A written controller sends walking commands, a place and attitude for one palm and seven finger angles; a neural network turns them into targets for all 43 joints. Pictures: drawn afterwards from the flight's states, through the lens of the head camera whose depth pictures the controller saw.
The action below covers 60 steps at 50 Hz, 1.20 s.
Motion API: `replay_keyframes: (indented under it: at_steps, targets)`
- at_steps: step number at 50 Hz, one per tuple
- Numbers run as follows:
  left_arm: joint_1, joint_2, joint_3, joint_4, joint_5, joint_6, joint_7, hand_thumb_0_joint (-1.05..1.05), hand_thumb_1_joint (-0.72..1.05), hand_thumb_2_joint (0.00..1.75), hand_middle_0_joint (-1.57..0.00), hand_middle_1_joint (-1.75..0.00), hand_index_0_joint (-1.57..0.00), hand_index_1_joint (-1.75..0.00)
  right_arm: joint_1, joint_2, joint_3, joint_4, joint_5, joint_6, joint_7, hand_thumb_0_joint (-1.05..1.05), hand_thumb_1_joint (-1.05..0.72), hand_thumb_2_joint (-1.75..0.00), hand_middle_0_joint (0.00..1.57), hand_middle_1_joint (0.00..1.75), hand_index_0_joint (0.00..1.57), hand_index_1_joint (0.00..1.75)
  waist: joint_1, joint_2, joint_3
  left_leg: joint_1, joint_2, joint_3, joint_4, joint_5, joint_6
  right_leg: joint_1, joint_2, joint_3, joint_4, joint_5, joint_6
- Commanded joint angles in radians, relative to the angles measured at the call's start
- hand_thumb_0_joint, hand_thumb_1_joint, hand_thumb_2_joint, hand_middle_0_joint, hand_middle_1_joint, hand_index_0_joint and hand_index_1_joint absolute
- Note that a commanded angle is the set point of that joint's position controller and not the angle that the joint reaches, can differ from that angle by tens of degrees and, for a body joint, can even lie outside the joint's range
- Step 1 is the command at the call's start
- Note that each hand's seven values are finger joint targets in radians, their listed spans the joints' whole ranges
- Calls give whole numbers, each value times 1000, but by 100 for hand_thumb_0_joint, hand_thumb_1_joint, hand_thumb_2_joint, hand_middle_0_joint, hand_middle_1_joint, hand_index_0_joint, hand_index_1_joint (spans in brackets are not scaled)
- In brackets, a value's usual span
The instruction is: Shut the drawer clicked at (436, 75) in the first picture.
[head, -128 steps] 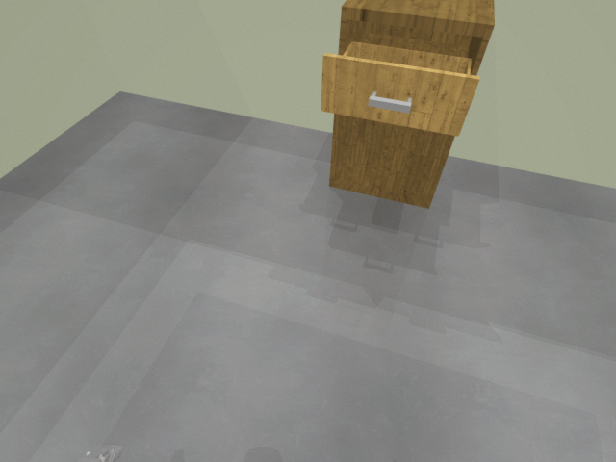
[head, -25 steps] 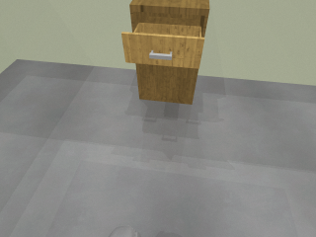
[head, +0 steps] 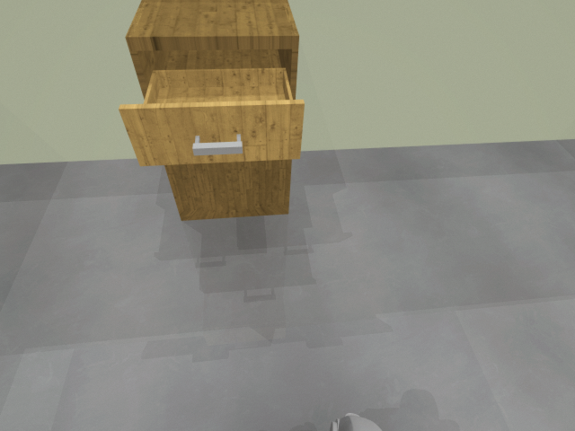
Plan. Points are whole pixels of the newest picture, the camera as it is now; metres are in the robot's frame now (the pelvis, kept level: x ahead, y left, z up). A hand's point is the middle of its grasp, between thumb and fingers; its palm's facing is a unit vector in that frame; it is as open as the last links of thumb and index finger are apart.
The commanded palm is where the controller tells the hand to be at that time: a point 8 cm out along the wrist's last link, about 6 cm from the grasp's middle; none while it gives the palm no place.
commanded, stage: walk to a spot facing it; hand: left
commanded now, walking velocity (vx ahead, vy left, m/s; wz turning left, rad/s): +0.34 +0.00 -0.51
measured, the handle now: (218, 143) +0.77 +0.24 -0.09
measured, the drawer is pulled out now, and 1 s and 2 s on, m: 0.30 0.30 0.30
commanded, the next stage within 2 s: turn to face it in 0.22 s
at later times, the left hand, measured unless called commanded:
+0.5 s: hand (216, 350) +0.28 +0.15 -0.18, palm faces -0.11 -0.98 -0.17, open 7.3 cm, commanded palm none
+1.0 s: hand (205, 332) +0.31 +0.18 -0.17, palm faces +0.08 -0.97 -0.22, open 7.3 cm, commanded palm none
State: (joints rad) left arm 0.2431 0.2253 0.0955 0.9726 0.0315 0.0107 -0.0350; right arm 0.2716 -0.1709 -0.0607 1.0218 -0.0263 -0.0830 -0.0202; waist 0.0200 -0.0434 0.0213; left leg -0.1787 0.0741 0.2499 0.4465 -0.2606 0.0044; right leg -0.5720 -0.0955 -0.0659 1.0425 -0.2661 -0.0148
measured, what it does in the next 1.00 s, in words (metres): walks ahead: right foot, then left foot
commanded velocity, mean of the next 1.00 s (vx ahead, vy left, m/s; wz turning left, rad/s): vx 0.08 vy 0.00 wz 0.14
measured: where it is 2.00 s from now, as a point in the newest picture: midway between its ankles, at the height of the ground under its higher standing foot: (298, 379)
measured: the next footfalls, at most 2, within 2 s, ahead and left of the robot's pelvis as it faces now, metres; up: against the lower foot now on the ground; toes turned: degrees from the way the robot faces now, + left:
right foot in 0.18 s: +0.21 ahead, -0.15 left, +0.00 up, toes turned -13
left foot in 0.54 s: +0.34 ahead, +0.07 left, +0.00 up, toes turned +1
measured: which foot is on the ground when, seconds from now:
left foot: down 0.00-0.18, up 0.20-0.52, down 0.54-1.00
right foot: up 0.00-0.16, down 0.18-0.56, up 0.58-1.00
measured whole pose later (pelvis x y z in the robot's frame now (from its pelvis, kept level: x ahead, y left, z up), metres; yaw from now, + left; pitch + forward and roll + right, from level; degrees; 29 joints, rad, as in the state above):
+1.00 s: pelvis +0.25 -0.02 +0.00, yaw +2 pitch -1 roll +0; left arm 0.21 0.19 0.06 1.01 0.01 0.05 0.03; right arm 0.24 -0.16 -0.05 1.02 -0.02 0.02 -0.01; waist -0.02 0.00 0.03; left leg -0.28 -0.05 0.01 0.44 -0.15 0.06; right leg -0.35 -0.04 -0.02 0.77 -0.42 0.04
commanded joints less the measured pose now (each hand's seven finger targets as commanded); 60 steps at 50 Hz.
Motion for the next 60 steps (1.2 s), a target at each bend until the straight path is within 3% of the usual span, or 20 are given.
replay_keyframes:
  at_steps: [1, 5, 7, 8, 9, 10, 13, 17, 25, 26, 28, 30, 35, 47, 51, 53, 54, 55, 58, 60]
  targets:
    - [-56, -20, -15, -88, 2, -11, -18, 0, 90, 90, -20, -30, -20, -30, 50, -157, -24, -37, -3, -10, 8, 0, -90, -90, 20, 30, 20, 30, -23, 168, 71, -36, 274, -104, -252, 53, 115, 50, -27, -16, -247, 62, 13]
    - [-111, 10, -13, -114, 2, -23, -21, 0, 90, 90, -20, -30, -20, -30, 73, -191, -31, -33, -8, 5, 13, 0, -90, -90, 20, 30, 20, 30, -31, 146, 51, 49, 287, -60, -138, 169, 93, 147, 21, -62, -379, 41, -11]
    - [36, 59, -4, -68, 6, -36, -14, 0, 90, 90, -20, -30, -20, -30, 68, -198, -27, -37, -5, 15, 18, 0, -90, -90, 20, 30, 20, 30, 48, 66, -33, 8, 226, 25, 165, 396, 49, 405, 102, -124, -491, 49, -41]
    - [172, 156, 20, -30, 10, -52, -3, 0, 90, 90, -20, -30, -20, -30, 81, -164, -15, -50, 5, 16, 29, 0, -90, -90, 20, 30, 20, 30, 110, -93, -132, -199, 170, 67, 479, 271, 1, 677, -33, 58, -551, -13, -99]
    - [286, 289, 51, -12, -5, -60, 13, 0, 90, 90, -20, -30, -20, -30, 67, -104, 1, -108, 15, 11, 30, 0, -90, -90, 20, 30, 20, 30, 127, -316, -229, -497, 10, 0, 805, -320, -49, 851, -328, 589, -692, 107, -225]
    - [270, 310, 52, -14, -23, -51, 25, 0, 90, 90, -20, -30, -20, -30, -8, -150, -8, -122, 16, 12, 19, 0, -90, -90, 20, 30, 20, 30, 132, -176, -219, -544, 41, -162, 913, -330, -30, 786, -359, 622, -745, 98, -265]
    - [38, 173, 9, -67, -17, -58, 38, 0, 90, 90, -20, -30, -20, -30, -36, -137, -5, -97, 1, 28, 19, 0, -90, -90, 20, 30, 20, 30, 15, -14, -43, -476, 120, -225, 849, -96, -38, 454, -231, 347, -775, 130, -196]
    - [-32, 137, -7, -62, -5, -69, 44, 0, 90, 90, -20, -30, -20, -30, 91, -87, 4, -49, 0, 63, 20, 0, -90, -90, 20, 30, 20, 30, -72, -59, -45, -309, 83, -179, 615, -50, -60, 307, -148, 139, -774, 328, -165]
    - [12, 85, -29, 13, -19, -44, 54, 0, 90, 90, -20, -30, -20, -30, 80, -48, 28, -9, 8, 46, 18, 0, -90, -90, 20, 30, 20, 30, -47, -38, -11, -33, -2, -145, 105, 147, -29, 314, -97, 26, -677, 166, -84]
    - [39, 55, -36, 18, -19, -34, 55, 0, 90, 90, -20, -30, -20, -30, 109, -83, 22, 1, 8, 42, 17, 0, -90, -90, 20, 30, 20, 30, -48, 63, -10, 41, 30, -206, 59, 242, -17, 270, -60, 3, -590, 65, -52]
    - [97, -7, -44, 3, -23, -19, 57, 0, 90, 90, -20, -30, -20, -30, 155, -204, -2, -15, -3, 50, 8, 0, -90, -90, 20, 30, 20, 30, -40, 343, -12, 51, 301, -593, -135, 374, 148, 151, 82, -72, -265, -348, 34]
    - [42, 22, -38, 5, -14, -15, 61, 0, 90, 90, -20, -30, -20, -30, 111, -179, 7, -12, -2, 55, -15, 0, -90, -90, 20, 30, 20, 30, -46, 321, -17, 36, 278, -641, -191, 323, 188, 85, 58, 42, -33, -334, 32]
    - [40, 18, -34, 35, -17, -3, 58, 0, 90, 90, -20, -30, -20, -30, 23, -142, 11, -34, 12, 52, -15, 0, -90, -90, 20, 30, 20, 30, -18, 157, -88, 43, 175, -421, -150, 502, 169, 128, 26, 61, -20, -155, 58]
    - [-17, 12, -30, -17, -16, 16, 71, 0, 90, 90, -20, -30, -20, -30, 7, -170, -23, -45, 3, 90, -5, 0, -90, -90, 20, 30, 20, 30, -47, 181, -31, -26, 165, -527, -169, 234, 185, 193, 54, 48, -253, -175, 59]
    - [71, 8, -32, 1, -20, 5, 77, 0, 90, 90, -20, -30, -20, -30, -31, -168, -27, -60, 8, 97, 0, 0, -90, -90, 20, 30, 20, 30, -7, 142, -44, -129, 123, -531, -122, 141, 148, 381, 71, 42, -500, -29, 48]
    - [80, 78, -25, -6, -9, -14, 86, 0, 90, 90, -20, -30, -20, -30, -31, -106, -20, -70, 24, 94, 11, 0, -90, -90, 20, 30, 20, 30, -2, -39, -31, -274, 5, -423, 49, 28, 52, 512, -82, 205, -745, 25, 6]
    - [60, 147, -13, -22, -4, -16, 85, 0, 90, 90, -20, -30, -20, -30, -32, -66, -11, -91, 25, 96, 14, 0, -90, -90, 20, 30, 20, 30, -11, -199, -9, -314, -110, -271, 183, -133, -8, 453, -269, 367, -810, 19, -86]
    - [45, 165, -6, -48, -9, -14, 83, 0, 90, 90, -20, -30, -20, -30, -67, -100, -22, -102, 13, 113, 14, 0, -90, -90, 20, 30, 20, 30, 13, -214, -1, -291, -95, -271, 369, -247, -13, 343, -334, 399, -848, 10, -158]
    - [-37, 101, -18, -65, -8, -14, 82, 0, 90, 90, -20, -30, -20, -30, -31, -87, -28, -66, 9, 128, 20, 0, -90, -90, 20, 30, 20, 30, -43, -80, 66, -294, -57, -270, 627, -164, -20, 271, -215, 221, -794, 150, -144]
    - [6, 90, -19, -54, -6, -24, 75, 0, 90, 90, -20, -30, -20, -30, -11, -75, -20, -59, 5, 122, 23, 0, -90, -90, 20, 30, 20, 30, -30, -95, 32, -294, -46, -241, 595, -135, -33, 341, -186, 168, -797, 86, -123]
